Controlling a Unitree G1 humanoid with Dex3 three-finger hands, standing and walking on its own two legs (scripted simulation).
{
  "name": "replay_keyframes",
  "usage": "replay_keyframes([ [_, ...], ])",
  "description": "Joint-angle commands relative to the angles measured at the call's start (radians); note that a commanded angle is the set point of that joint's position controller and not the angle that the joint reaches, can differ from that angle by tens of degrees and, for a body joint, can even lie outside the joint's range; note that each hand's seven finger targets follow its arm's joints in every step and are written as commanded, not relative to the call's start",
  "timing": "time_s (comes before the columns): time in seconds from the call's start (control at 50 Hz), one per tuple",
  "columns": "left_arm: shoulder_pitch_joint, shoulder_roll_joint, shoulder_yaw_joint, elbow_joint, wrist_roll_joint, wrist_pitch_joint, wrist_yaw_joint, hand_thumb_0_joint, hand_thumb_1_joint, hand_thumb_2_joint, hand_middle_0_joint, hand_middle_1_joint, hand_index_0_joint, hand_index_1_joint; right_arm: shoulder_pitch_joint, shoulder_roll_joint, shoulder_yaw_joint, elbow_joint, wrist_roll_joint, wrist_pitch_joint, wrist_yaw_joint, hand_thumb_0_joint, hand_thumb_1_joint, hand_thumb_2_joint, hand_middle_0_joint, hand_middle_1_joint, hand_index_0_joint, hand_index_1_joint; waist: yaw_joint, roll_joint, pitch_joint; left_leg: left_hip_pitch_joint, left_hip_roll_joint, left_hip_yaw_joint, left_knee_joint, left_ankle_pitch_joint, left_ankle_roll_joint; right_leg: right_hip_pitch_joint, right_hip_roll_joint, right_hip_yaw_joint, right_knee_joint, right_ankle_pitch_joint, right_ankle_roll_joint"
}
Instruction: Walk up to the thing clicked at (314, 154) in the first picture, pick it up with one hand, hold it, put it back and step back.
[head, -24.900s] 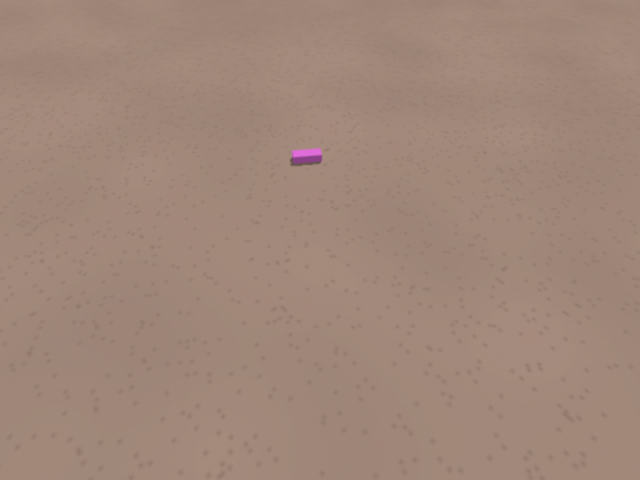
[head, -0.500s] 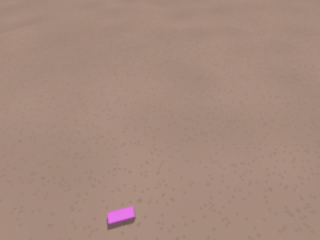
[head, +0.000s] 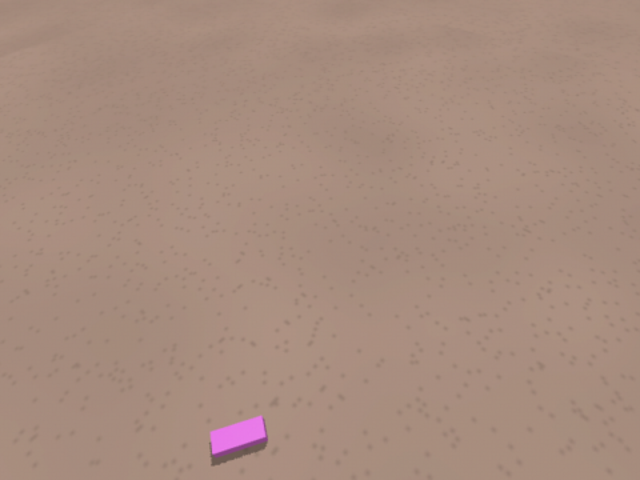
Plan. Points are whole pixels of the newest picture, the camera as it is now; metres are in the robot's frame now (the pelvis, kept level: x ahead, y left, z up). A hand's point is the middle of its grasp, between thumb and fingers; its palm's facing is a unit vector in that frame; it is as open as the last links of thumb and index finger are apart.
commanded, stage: walk up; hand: left
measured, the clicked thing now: (239, 436) +0.38 +0.30 -0.75
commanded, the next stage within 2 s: none
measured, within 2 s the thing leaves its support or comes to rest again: neither
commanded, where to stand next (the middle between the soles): +0.00 +0.03 m, yaw +4 degrees
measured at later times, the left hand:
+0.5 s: hand out of the picture +0.08 +0.28 -0.17, palm faces -0.03 -0.93 -0.37, open 7.4 cm
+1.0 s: hand out of the picture -0.05 +0.33 -0.15, palm faces +0.02 -0.92 -0.38, open 7.4 cm
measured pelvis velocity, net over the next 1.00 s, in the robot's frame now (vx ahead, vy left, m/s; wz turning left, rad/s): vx -0.04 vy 0.04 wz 0.05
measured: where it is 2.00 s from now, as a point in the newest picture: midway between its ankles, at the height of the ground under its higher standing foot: outside the picture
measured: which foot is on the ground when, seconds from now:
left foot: up 0.00-0.22, down 0.24-0.56, up 0.58-0.86, down 0.88-1.00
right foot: down 0.00-0.26, up 0.28-0.52, down 0.54-0.90, up 0.92-1.00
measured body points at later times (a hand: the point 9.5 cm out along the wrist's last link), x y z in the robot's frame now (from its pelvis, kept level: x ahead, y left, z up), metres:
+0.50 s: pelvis -0.04 +0.01 -0.02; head +0.03 +0.02 +0.42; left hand +0.08 +0.32 -0.14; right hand +0.09 -0.30 -0.13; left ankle +0.05 +0.14 -0.74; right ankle -0.10 -0.12 -0.71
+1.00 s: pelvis -0.04 +0.04 -0.01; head -0.03 +0.05 +0.44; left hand -0.05 +0.38 -0.13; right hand +0.06 -0.28 -0.10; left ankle -0.02 +0.14 -0.74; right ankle -0.07 -0.10 -0.68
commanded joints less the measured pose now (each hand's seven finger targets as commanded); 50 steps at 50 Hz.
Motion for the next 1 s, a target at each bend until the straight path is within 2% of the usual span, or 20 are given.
replay_keyframes([
  [0.0,0.002,0.255,0.044,-0.101,-0.020,-0.016,0.046,0.000,0.900,0.900,-0.200,-0.300,-0.200,-0.300,-0.046,-0.162,-0.028,-0.118,0.009,-0.023,-0.022,0.000,-0.900,-0.900,0.200,0.300,0.200,0.300,0.021,-0.125,-0.067,-0.258,0.008,-0.148,0.196,-0.062,0.013,0.178,-0.309,0.272,-0.161,0.708,-0.215],
  [0.14,-0.103,0.247,0.046,-0.195,-0.030,0.059,0.055,0.000,0.900,0.900,-0.200,-0.300,-0.200,-0.300,0.024,-0.169,-0.039,-0.100,0.010,0.000,-0.044,0.000,-0.900,-0.900,0.200,0.300,0.200,0.300,-0.016,-0.237,-0.130,-0.151,-0.039,-0.004,-0.051,0.145,-0.003,0.067,-0.232,0.116,0.045,0.869,-0.153],
  [0.2,-0.110,0.217,0.043,-0.219,-0.048,0.086,0.049,0.000,0.900,0.900,-0.200,-0.300,-0.200,-0.300,0.031,-0.227,-0.066,-0.113,-0.005,-0.013,-0.043,0.000,-0.900,-0.900,0.200,0.300,0.200,0.300,-0.035,-0.032,-0.197,-0.006,0.046,-0.079,-0.274,0.799,0.036,-0.035,-0.099,0.049,0.250,0.438,-0.042],
  [0.24,-0.061,0.192,0.049,-0.219,-0.060,0.109,0.057,0.000,0.900,0.900,-0.200,-0.300,-0.200,-0.300,0.019,-0.312,-0.088,-0.151,-0.005,-0.015,-0.042,0.000,-0.900,-0.900,0.200,0.300,0.200,0.300,-0.041,0.135,-0.225,0.030,0.329,-0.400,-0.343,1.113,0.249,-0.147,0.090,0.093,0.552,-0.377,0.006],
  [0.26,-0.046,0.200,0.054,-0.206,-0.051,0.119,0.066,0.000,0.900,0.900,-0.200,-0.300,-0.200,-0.300,0.002,-0.333,-0.094,-0.158,-0.005,-0.013,-0.046,0.000,-0.900,-0.900,0.200,0.300,0.200,0.300,-0.036,0.145,-0.203,-0.036,0.380,-0.481,-0.347,1.033,0.310,-0.154,0.084,0.167,0.694,-0.432,0.008],
  [0.34,0.019,0.217,0.066,-0.173,-0.047,0.123,0.053,0.000,0.900,0.900,-0.200,-0.300,-0.200,-0.300,-0.158,-0.247,-0.074,-0.238,-0.020,-0.001,-0.057,0.000,-0.900,-0.900,0.200,0.300,0.200,0.300,0.035,0.143,-0.132,-0.127,0.248,-0.242,-0.296,0.814,0.246,-0.198,0.057,0.165,0.755,-0.296,0.018],
  [0.42,-0.010,0.190,0.063,-0.193,-0.032,0.090,0.043,0.000,0.900,0.900,-0.200,-0.300,-0.200,-0.300,-0.074,-0.227,-0.069,-0.227,-0.028,-0.003,-0.044,0.000,-0.900,-0.900,0.200,0.300,0.200,0.300,-0.015,0.131,-0.233,0.081,0.223,-0.230,-0.232,0.730,0.235,-0.166,0.015,0.078,0.391,-0.287,0.047],
  [0.5,0.089,0.181,0.068,-0.118,-0.006,0.044,0.045,0.000,0.900,0.900,-0.200,-0.300,-0.200,-0.300,-0.127,-0.218,-0.052,-0.223,-0.018,0.023,-0.022,0.000,-0.900,-0.900,0.200,0.300,0.200,0.300,0.037,0.111,-0.199,-0.100,0.152,-0.180,-0.118,0.509,0.145,0.091,0.025,0.015,-0.185,-0.032,0.015],
  [0.52,0.058,0.246,0.081,-0.131,0.015,0.028,0.048,0.000,0.900,0.900,-0.200,-0.300,-0.200,-0.300,-0.095,-0.166,-0.036,-0.223,-0.007,0.027,-0.017,0.000,-0.900,-0.900,0.200,0.300,0.200,0.300,0.013,-0.032,-0.131,-0.276,0.071,-0.147,-0.018,0.341,0.075,0.124,-0.093,0.246,-0.233,-0.098,-0.016],
  [0.54,-0.001,0.365,0.099,-0.164,0.017,0.029,0.050,0.000,0.900,0.900,-0.200,-0.300,-0.200,-0.300,-0.181,-0.152,-0.035,-0.250,0.000,0.023,-0.023,0.000,-0.900,-0.900,0.200,0.300,0.200,0.300,0.052,-0.237,-0.066,-0.347,-0.075,-0.119,0.065,-0.063,0.015,-0.095,-0.359,0.556,-0.267,-0.084,-0.158],
  [0.56,-0.056,0.401,0.102,-0.190,0.021,0.025,0.050,0.000,0.900,0.900,-0.200,-0.300,-0.200,-0.300,-0.203,-0.214,-0.060,-0.237,-0.008,0.025,-0.035,0.000,-0.900,-0.900,0.200,0.300,0.200,0.300,0.052,-0.231,0.003,-0.248,-0.048,-0.207,0.223,-0.106,-0.005,-0.278,-0.443,0.640,-0.270,-0.040,-0.256],
  [0.62,-0.092,0.246,0.074,-0.194,0.020,-0.004,0.045,0.000,0.900,0.900,-0.200,-0.300,-0.200,-0.300,-0.091,-0.171,-0.045,-0.176,0.013,0.002,-0.016,0.000,-0.900,-0.900,0.200,0.300,0.200,0.300,-0.010,-0.136,-0.038,-0.286,-0.066,-0.159,0.178,0.052,-0.005,-0.014,-0.237,0.274,-0.170,0.172,-0.150],
  [0.68,0.116,0.309,0.114,-0.189,0.027,-0.022,0.016,0.000,0.900,0.900,-0.200,-0.300,-0.200,-0.300,-0.137,-0.232,-0.062,-0.217,-0.019,-0.026,0.024,0.000,-0.900,-0.900,0.200,0.300,0.200,0.300,0.107,-0.229,-0.052,-0.486,-0.058,-0.071,0.096,0.015,-0.001,0.296,-0.253,0.372,-0.238,-0.243,-0.188],
  [0.74,0.177,0.308,0.115,-0.197,0.014,-0.019,0.013,0.000,0.900,0.900,-0.200,-0.300,-0.200,-0.300,-0.187,-0.202,-0.057,-0.256,-0.024,-0.046,0.034,0.000,-0.900,-0.900,0.200,0.300,0.200,0.300,0.129,-0.200,0.047,-0.503,-0.035,-0.074,-0.007,0.008,-0.006,0.284,-0.277,0.364,-0.258,-0.151,-0.194],
  [0.84,0.063,0.277,0.080,-0.270,-0.005,-0.005,-0.007,0.000,0.900,0.900,-0.200,-0.300,-0.200,-0.300,0.071,-0.170,-0.080,-0.202,-0.013,-0.078,0.033,0.000,-0.900,-0.900,0.200,0.300,0.200,0.300,-0.047,-0.167,-0.063,0.055,-0.062,0.050,-0.376,0.263,0.027,-0.025,-0.184,0.099,-0.027,0.227,-0.128],
  [0.86,0.082,0.219,0.061,-0.282,-0.006,-0.001,-0.007,0.000,0.900,0.900,-0.200,-0.300,-0.200,-0.300,0.189,-0.213,-0.109,-0.177,-0.023,-0.087,0.018,0.000,-0.900,-0.900,0.200,0.300,0.200,0.300,-0.098,-0.030,-0.141,0.297,-0.042,-0.016,-0.407,0.266,0.041,-0.181,-0.116,0.029,0.213,0.198,-0.075],
  [0.88,0.106,0.134,0.039,-0.305,-0.009,0.004,-0.009,0.000,0.900,0.900,-0.200,-0.300,-0.200,-0.300,0.256,-0.286,-0.129,-0.182,-0.041,-0.095,0.001,0.000,-0.900,-0.900,0.200,0.300,0.200,0.300,-0.104,0.175,-0.157,0.425,0.174,-0.390,-0.481,0.062,0.093,-0.439,0.013,0.020,0.461,-0.206,-0.021],
  [0.9,0.117,0.204,0.053,-0.302,-0.005,0.015,0.000,0.000,0.900,0.900,-0.200,-0.300,-0.200,-0.300,0.233,-0.381,-0.140,-0.213,-0.029,-0.102,-0.003,0.000,-0.900,-0.900,0.200,0.300,0.200,0.300,-0.097,0.130,-0.153,0.306,0.376,-0.701,-0.537,-0.145,0.220,-0.510,0.013,0.103,0.563,-0.282,-0.030],
  [0.92,0.098,0.289,0.067,-0.281,-0.005,0.018,0.007,0.000,0.900,0.900,-0.200,-0.300,-0.200,-0.300,0.192,-0.376,-0.137,-0.227,0.000,-0.102,-0.001,0.000,-0.900,-0.900,0.200,0.300,0.200,0.300,-0.080,0.015,-0.073,0.166,0.397,-0.675,-0.555,-0.162,0.263,-0.472,-0.042,0.186,0.609,-0.249,-0.036],
  [0.98,0.168,0.289,0.081,-0.235,-0.004,0.030,-0.013,0.000,0.900,0.900,-0.200,-0.300,-0.200,-0.300,0.131,-0.286,-0.093,-0.247,0.004,-0.120,-0.024,0.000,-0.900,-0.900,0.200,0.300,0.200,0.300,-0.005,-0.017,0.039,0.071,0.272,-0.394,-0.505,0.128,0.171,-0.439,-0.088,0.211,0.539,-0.098,-0.018],
])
